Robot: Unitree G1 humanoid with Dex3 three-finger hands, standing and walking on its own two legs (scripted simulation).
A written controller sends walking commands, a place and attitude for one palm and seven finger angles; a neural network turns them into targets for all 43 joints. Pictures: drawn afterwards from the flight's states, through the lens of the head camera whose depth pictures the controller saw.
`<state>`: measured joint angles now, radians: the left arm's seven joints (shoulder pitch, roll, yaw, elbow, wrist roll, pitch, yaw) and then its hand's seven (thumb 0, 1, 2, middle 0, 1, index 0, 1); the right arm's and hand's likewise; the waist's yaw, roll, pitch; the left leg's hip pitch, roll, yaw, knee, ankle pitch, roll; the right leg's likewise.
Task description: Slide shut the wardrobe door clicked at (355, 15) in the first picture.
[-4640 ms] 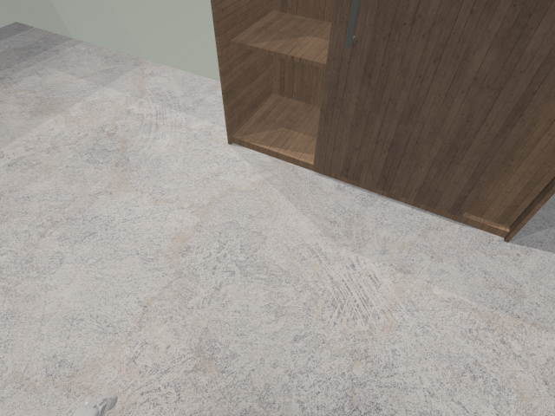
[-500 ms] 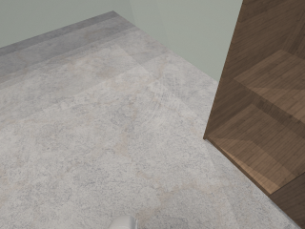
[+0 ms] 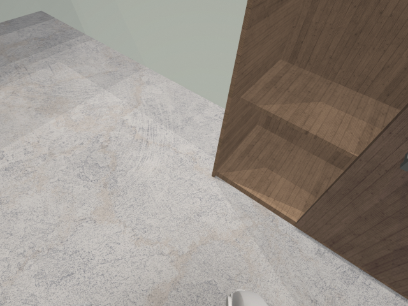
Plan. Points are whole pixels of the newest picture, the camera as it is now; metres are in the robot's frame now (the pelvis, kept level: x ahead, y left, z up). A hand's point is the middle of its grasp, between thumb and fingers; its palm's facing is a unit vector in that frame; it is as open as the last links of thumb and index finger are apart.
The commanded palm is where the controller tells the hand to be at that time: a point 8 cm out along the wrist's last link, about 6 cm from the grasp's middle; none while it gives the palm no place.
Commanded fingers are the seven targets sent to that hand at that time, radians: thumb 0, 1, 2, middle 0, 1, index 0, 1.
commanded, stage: turn to face it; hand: right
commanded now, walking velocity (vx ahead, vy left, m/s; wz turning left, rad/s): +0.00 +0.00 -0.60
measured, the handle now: out of the picture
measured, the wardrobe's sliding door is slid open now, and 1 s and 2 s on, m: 0.51 0.51 0.51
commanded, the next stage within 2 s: take the last steps up to it in 0.78 s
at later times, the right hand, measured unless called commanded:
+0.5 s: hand out of the picture +0.00 -0.27 -0.16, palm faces +0.31 +0.91 -0.29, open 7.4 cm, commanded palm none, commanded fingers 0.00 -0.90 -0.90 0.20 0.30 0.20 0.30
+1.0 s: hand out of the picture -0.07 -0.19 -0.16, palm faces +0.50 +0.83 -0.23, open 7.4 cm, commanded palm none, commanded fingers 0.00 -0.90 -0.90 0.20 0.30 0.20 0.30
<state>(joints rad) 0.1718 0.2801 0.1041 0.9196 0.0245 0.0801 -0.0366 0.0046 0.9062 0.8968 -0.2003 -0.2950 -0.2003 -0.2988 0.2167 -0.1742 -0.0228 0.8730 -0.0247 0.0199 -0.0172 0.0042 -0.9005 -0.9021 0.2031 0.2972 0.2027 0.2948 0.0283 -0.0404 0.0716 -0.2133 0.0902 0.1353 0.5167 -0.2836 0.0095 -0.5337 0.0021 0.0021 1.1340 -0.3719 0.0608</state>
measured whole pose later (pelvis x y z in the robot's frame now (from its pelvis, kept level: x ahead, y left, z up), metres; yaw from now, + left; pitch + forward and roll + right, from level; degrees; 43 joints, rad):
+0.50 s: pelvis -0.01 -0.03 +0.00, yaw -17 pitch +1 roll +0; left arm 0.16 0.23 0.05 0.91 0.03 0.04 -0.01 0.00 0.90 0.90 -0.20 -0.30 -0.20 -0.30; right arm 0.18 -0.28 -0.07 0.89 -0.01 0.06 0.00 0.01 -0.91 -0.90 0.20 0.30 0.20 0.29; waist 0.00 0.01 0.09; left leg -0.46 0.09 0.02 0.96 -0.44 -0.08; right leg -0.25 0.02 0.03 0.50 -0.25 -0.02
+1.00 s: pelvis -0.02 +0.00 +0.00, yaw -29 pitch -1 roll -1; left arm 0.16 0.23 0.06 1.00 0.02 0.06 -0.02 0.00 0.91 0.90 -0.20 -0.29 -0.20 -0.30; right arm 0.26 -0.19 -0.03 0.95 -0.03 0.00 -0.01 0.00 -0.90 -0.90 0.21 0.30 0.20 0.30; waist -0.02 0.00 0.07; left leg -0.21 0.09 0.19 0.49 -0.25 0.01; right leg -0.30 -0.02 -0.03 0.76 -0.46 0.03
